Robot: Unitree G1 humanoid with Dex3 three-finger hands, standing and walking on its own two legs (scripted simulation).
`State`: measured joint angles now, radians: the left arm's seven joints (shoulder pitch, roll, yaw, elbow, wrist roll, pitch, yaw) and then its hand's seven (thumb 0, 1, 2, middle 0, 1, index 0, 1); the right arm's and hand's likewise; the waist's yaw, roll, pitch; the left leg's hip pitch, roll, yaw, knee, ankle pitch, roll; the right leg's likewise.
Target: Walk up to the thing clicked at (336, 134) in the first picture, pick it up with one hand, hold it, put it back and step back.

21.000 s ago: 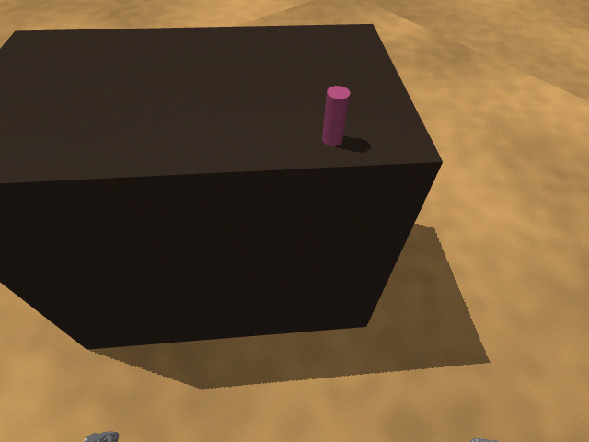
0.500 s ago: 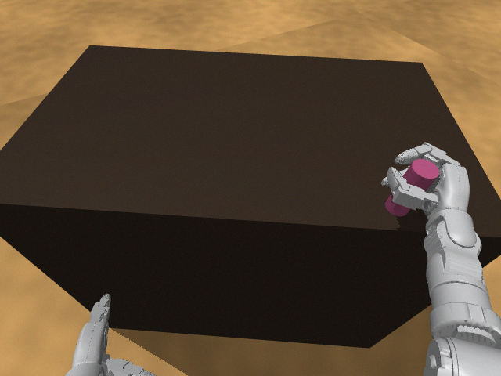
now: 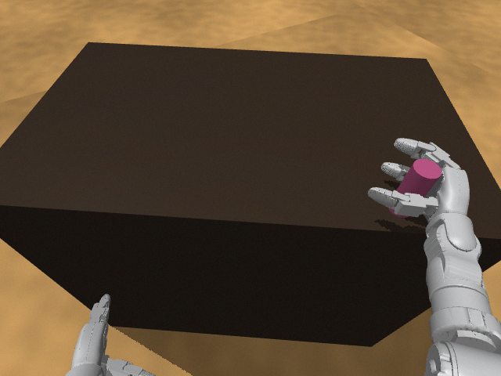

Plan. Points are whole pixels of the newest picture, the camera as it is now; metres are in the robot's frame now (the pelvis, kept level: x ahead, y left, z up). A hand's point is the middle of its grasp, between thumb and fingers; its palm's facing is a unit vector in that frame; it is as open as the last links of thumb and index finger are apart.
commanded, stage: withdraw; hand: right
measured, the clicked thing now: (412, 190) +0.38 -0.24 +0.09
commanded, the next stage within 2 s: rise in 0.50 s
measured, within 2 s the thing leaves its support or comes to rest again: neither
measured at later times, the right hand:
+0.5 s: hand (479, 145) +0.38 -0.30 +0.18, palm faces +0.28 +0.96 -0.02, open 16.8 cm
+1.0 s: hand out of the picture +0.35 -0.41 +0.21, palm faces +0.59 +0.74 -0.31, open 17.4 cm
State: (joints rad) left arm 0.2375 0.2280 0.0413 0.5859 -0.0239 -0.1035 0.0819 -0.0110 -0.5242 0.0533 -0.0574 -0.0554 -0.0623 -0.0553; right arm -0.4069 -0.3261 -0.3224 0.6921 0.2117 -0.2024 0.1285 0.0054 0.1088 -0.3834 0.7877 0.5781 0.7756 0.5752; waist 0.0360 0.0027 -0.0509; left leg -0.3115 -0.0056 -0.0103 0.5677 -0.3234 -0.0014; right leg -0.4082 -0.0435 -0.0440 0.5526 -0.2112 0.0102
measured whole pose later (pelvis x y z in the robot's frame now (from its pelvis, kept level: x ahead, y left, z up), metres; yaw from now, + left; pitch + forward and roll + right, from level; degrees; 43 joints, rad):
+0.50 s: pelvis +0.01 +0.00 +0.01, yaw -1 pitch +1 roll +0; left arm 0.26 0.25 0.04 0.57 -0.05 -0.11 0.10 -0.01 -0.51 0.03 -0.06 -0.05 -0.06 -0.05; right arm -0.50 -0.50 -0.43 0.64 0.22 -0.02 0.20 0.00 0.43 -0.05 0.12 0.08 0.11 0.08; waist 0.02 -0.01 -0.06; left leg -0.21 0.00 0.00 0.50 -0.31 0.00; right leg -0.32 -0.04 -0.04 0.51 -0.21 0.01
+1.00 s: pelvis +0.01 -0.01 +0.01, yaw +0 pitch +2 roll +0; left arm 0.31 0.26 0.02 0.54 -0.05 -0.12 0.06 -0.01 -0.52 0.05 -0.06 -0.05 -0.06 -0.05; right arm -0.52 -0.75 -0.52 0.74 0.02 -0.06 0.06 -0.01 0.54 -0.05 0.07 0.06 0.06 0.06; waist -0.01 -0.02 -0.02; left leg -0.20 0.00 -0.01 0.43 -0.26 -0.01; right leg -0.31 -0.04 -0.04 0.44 -0.17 0.00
